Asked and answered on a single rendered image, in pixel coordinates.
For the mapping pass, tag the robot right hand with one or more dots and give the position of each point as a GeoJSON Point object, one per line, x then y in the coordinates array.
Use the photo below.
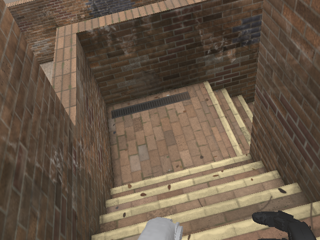
{"type": "Point", "coordinates": [285, 222]}

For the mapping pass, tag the left robot thigh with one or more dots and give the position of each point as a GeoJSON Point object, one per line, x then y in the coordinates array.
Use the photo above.
{"type": "Point", "coordinates": [161, 228]}

